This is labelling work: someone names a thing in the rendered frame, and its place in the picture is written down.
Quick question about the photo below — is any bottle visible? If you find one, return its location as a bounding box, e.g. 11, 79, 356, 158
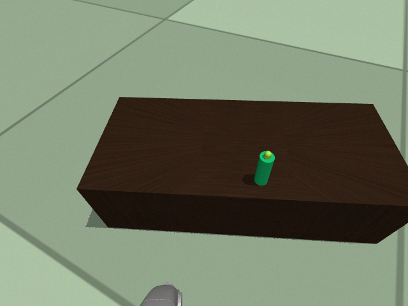
254, 151, 275, 186

